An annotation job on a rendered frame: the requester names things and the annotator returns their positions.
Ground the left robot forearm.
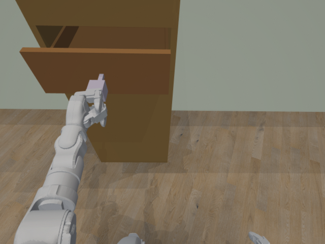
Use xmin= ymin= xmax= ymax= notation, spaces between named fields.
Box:
xmin=14 ymin=125 xmax=87 ymax=244

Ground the left robot hand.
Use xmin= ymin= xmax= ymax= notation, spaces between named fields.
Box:
xmin=66 ymin=88 xmax=108 ymax=132

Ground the robot left shin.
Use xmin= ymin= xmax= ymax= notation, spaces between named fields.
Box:
xmin=128 ymin=233 xmax=139 ymax=238

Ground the cabinet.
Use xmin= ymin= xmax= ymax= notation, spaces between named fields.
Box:
xmin=15 ymin=0 xmax=180 ymax=163

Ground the left robot upper arm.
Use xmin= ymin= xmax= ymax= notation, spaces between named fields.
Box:
xmin=16 ymin=209 xmax=77 ymax=244

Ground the right robot hand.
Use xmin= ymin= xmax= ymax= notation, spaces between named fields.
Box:
xmin=248 ymin=231 xmax=270 ymax=244

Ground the drawer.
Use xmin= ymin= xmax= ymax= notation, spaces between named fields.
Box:
xmin=19 ymin=26 xmax=171 ymax=95

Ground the handle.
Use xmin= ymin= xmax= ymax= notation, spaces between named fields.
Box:
xmin=87 ymin=74 xmax=108 ymax=102

